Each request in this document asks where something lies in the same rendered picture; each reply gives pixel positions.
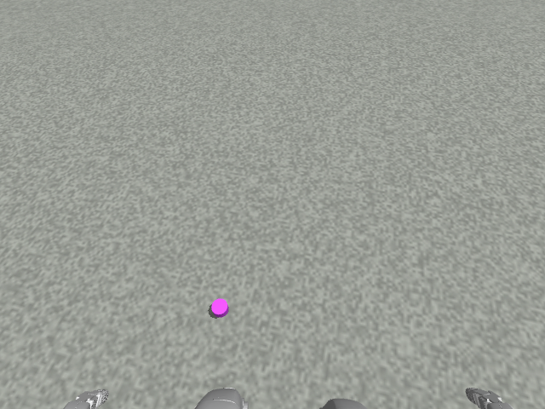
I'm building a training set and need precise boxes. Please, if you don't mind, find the right robot hand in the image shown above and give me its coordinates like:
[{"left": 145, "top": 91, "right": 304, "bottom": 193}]
[{"left": 466, "top": 388, "right": 513, "bottom": 409}]

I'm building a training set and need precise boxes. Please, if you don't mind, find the left robot hand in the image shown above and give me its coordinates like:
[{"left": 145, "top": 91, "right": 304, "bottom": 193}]
[{"left": 64, "top": 389, "right": 109, "bottom": 409}]

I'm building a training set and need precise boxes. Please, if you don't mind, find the tin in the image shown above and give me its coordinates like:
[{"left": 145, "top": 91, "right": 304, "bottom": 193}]
[{"left": 211, "top": 298, "right": 229, "bottom": 318}]

